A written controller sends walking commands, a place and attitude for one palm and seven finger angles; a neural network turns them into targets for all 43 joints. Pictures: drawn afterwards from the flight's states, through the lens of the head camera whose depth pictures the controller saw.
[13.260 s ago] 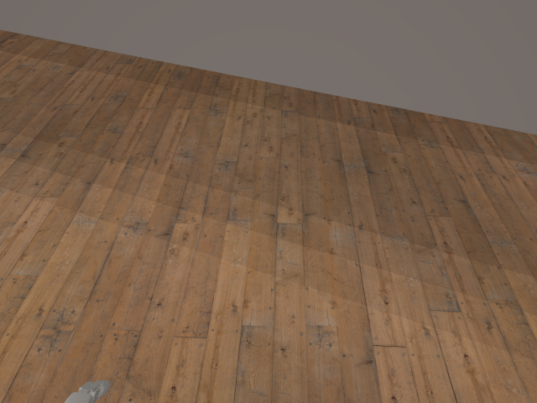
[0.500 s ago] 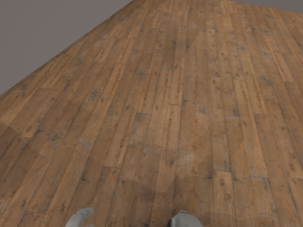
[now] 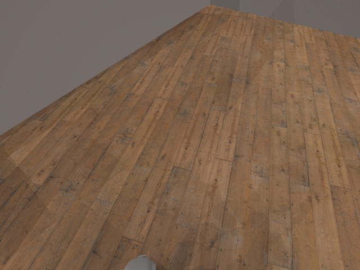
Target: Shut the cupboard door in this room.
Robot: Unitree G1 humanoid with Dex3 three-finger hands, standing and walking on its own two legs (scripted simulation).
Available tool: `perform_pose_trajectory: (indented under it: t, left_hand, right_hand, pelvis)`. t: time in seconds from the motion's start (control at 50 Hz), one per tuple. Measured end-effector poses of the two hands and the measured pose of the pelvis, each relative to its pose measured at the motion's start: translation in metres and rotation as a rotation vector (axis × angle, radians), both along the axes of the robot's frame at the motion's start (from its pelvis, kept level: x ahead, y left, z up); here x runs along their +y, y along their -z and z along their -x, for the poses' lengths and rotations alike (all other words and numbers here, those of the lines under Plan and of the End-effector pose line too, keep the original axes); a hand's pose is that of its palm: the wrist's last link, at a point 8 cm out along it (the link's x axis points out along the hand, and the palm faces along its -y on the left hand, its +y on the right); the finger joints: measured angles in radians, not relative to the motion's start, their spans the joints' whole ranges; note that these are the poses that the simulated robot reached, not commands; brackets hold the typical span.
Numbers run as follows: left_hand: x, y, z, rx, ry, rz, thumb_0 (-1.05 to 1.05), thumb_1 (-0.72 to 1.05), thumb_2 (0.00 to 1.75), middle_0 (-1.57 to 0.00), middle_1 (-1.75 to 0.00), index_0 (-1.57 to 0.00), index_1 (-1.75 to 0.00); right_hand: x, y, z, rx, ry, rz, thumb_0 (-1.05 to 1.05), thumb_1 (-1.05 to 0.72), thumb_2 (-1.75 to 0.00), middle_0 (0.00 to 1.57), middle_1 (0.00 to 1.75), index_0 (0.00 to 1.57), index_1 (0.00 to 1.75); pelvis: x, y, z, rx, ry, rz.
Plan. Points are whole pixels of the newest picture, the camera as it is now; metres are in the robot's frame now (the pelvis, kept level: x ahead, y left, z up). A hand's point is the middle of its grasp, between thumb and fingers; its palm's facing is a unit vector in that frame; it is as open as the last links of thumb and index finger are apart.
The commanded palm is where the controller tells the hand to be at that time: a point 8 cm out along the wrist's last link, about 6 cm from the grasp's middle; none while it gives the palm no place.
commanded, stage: walk around to get in front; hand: left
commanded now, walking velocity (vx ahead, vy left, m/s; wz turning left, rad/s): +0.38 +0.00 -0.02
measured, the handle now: out of the picture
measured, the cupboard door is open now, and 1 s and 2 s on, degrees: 84 84 84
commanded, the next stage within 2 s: walk to a spot facing it in 1.56 s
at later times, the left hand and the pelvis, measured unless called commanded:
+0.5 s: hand (127, 201) +0.32 +0.19 -0.15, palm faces -0.04 -0.97 -0.23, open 7.3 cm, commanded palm none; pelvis +0.21 +0.01 +0.00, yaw -4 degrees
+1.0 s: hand (156, 193) +0.36 +0.11 -0.17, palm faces +0.10 -0.98 -0.18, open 7.3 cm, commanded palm none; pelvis +0.41 -0.05 +0.00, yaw +0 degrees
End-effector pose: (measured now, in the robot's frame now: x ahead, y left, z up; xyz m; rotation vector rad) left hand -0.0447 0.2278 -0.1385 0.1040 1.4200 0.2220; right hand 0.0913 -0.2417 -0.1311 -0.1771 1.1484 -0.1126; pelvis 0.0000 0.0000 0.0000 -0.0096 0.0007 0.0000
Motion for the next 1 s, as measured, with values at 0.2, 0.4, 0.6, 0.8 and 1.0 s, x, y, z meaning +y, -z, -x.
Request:
perform_pose_trajectory:
  t: [0.2, 0.4, 0.6, 0.8, 1.0]
  left_hand:
    - [0.013, 0.019, -0.046, 0.182, -0.021, 0.092, 0.0, 0.91, 0.9, -0.2, -0.3, -0.2, -0.29]
    - [0.035, -0.004, -0.264, -0.155, 0.104, 0.0, 0.0, 0.92, 0.9, -0.2, -0.3, -0.2, -0.29]
    - [-0.025, -0.01, -0.435, -0.316, 0.258, -0.054, 0.0, 0.92, 0.9, -0.2, -0.3, -0.2, -0.29]
    - [-0.051, -0.016, -0.428, -0.2, 0.124, -0.056, -0.02, 0.96, 0.9, -0.21, -0.3, -0.21, -0.3]
    - [-0.065, 0.0, -0.399, 0.025, -0.013, 0.03, 0.0, 0.92, 0.9, -0.2, -0.3, -0.2, -0.3]
  right_hand:
    - [0.05, 0.004, -0.107, -0.08, -0.022, 0.003, 0.0, -0.92, -0.9, 0.19, 0.3, 0.2, 0.3]
    - [0.035, 0.008, -0.053, 0.196, 0.155, -0.002, -0.02, -0.95, -0.9, 0.2, 0.3, 0.2, 0.3]
    - [0.012, 0.041, -0.059, 0.408, 0.266, -0.115, 0.0, -0.92, -0.9, 0.2, 0.3, 0.2, 0.3]
    - [-0.044, 0.02, -0.233, 0.182, 0.158, -0.072, 0.0, -0.92, -0.9, 0.19, 0.3, 0.2, 0.3]
    - [-0.043, -0.001, -0.406, 0.019, 0.002, -0.027, 0.0, -0.92, -0.9, 0.19, 0.29, 0.2, 0.3]
  pelvis:
    - [0.037, 0.013, -0.093, -0.03, 0.027, -0.007]
    - [0.029, -0.002, -0.169, -0.027, 0.042, -0.036]
    - [-0.028, 0.02, -0.261, -0.019, 0.081, -0.044]
    - [-0.06, -0.003, -0.331, -0.024, 0.049, -0.03]
    - [-0.053, -0.003, -0.41, -0.015, -0.006, 0.004]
